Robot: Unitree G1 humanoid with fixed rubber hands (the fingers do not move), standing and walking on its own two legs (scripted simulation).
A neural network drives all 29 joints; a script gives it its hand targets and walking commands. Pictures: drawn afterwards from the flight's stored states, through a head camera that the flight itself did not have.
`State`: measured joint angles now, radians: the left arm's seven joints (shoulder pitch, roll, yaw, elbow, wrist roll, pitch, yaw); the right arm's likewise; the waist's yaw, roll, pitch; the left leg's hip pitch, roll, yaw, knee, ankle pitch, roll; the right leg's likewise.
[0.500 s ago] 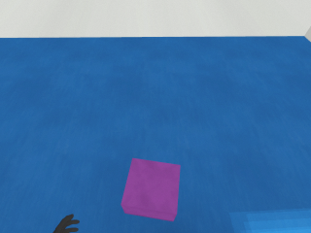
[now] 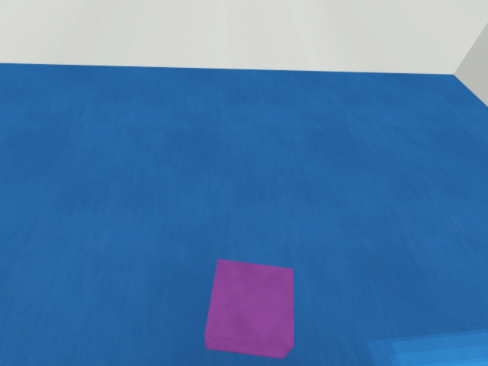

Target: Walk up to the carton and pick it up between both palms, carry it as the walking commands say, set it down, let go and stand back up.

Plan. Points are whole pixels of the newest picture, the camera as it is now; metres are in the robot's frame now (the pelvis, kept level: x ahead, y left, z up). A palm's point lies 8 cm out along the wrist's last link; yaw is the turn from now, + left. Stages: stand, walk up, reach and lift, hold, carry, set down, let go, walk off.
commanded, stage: walk up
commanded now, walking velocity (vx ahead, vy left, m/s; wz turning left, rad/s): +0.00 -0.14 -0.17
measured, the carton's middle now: (249, 308) +0.44 -0.04 -0.68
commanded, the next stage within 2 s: stand in 1.08 s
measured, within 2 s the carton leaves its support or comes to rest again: neither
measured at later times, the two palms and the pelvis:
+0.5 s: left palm out of the picture +0.12 +0.18 -0.11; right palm out of the picture +0.02 -0.30 -0.14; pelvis +0.01 -0.05 +0.00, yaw -3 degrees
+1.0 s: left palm out of the picture +0.04 +0.20 -0.15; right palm out of the picture +0.03 -0.26 -0.13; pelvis +0.02 -0.03 +0.00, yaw -2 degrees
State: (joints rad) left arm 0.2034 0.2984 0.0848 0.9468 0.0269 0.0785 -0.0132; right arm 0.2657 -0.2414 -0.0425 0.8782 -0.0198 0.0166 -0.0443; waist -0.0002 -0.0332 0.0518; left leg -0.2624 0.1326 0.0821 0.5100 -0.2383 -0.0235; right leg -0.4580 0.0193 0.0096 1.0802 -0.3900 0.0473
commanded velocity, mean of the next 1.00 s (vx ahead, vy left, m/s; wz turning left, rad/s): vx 0.00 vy -0.02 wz -0.05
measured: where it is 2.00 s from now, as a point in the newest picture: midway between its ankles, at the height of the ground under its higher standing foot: outside the picture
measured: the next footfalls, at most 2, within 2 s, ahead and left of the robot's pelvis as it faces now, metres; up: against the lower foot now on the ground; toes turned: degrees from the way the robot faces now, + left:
right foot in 0.32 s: +0.05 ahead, -0.17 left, +0.00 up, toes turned -3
left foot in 0.62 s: +0.05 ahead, +0.05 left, +0.00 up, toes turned +2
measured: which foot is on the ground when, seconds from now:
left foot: down 0.00-0.32, up 0.34-0.60, down 0.62-1.00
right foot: up 0.00-0.30, down 0.32-1.00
